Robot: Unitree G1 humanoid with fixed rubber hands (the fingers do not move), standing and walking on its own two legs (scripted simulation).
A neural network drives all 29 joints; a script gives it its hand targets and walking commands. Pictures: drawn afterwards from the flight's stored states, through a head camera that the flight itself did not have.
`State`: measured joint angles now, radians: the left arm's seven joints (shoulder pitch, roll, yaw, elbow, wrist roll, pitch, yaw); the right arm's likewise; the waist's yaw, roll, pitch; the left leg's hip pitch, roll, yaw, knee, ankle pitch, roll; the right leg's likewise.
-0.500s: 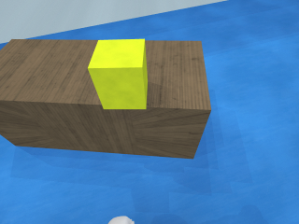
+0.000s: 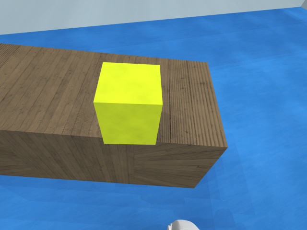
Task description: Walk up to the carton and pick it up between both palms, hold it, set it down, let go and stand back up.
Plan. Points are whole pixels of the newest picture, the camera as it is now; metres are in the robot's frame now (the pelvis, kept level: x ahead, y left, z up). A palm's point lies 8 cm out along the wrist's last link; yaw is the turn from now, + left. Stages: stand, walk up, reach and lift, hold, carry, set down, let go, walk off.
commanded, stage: walk up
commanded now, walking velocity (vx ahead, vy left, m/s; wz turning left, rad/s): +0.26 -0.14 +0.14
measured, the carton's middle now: (130, 105) +0.56 +0.06 -0.08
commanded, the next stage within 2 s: none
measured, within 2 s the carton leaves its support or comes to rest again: neither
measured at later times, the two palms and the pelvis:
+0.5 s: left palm out of the picture +0.13 +0.16 -0.13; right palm out of the picture +0.05 -0.26 -0.15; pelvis +0.05 -0.05 +0.00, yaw +2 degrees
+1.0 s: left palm out of the picture +0.01 +0.27 -0.16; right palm out of the picture +0.06 -0.17 -0.12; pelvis +0.01 +0.04 +0.01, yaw +2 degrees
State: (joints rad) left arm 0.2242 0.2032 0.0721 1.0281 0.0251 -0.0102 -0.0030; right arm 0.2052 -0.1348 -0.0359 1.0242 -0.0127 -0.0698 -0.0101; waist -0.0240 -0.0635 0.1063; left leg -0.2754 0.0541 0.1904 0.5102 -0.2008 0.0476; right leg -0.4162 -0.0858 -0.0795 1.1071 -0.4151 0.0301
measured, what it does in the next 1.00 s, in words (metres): steps on the spot: right foot, then left foot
